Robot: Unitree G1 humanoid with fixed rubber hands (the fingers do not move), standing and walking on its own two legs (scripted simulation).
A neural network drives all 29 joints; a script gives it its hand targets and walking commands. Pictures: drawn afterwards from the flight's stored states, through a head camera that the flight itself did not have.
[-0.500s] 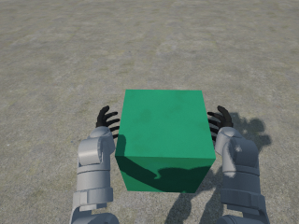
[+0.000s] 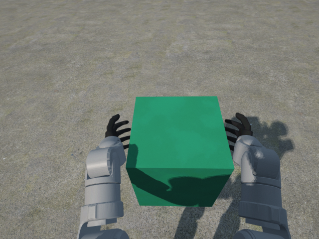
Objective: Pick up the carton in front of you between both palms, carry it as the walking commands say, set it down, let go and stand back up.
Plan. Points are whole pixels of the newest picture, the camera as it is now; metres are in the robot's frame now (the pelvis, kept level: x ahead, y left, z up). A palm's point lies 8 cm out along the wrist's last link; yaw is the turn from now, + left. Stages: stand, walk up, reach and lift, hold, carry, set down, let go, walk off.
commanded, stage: carry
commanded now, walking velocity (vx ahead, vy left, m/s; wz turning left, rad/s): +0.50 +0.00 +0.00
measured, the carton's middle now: (175, 154) +0.34 +0.00 +0.02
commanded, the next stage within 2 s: none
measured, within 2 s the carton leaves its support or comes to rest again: neither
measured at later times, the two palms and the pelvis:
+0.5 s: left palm (116, 89) +0.55 +0.20 +0.08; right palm (207, 90) +0.54 -0.10 +0.08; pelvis +0.24 +0.06 +0.01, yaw -2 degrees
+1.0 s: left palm (136, 59) +0.75 +0.16 +0.08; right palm (210, 57) +0.77 -0.14 +0.08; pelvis +0.54 +0.00 +0.00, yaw +2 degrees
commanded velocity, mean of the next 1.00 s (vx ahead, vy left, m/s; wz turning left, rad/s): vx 0.50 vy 0.00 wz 0.00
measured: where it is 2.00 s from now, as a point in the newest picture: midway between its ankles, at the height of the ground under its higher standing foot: (169, 128)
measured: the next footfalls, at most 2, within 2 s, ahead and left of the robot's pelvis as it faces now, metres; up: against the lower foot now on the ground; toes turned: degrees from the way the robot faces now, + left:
left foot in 0.36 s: +0.34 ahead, +0.13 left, +0.00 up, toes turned +7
right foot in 0.88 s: +0.64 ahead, -0.09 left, +0.00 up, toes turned -10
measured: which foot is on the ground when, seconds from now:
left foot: up 0.00-0.34, down 0.36-0.92, up 0.94-1.00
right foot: down 0.00-0.36, up 0.38-0.86, down 0.88-1.00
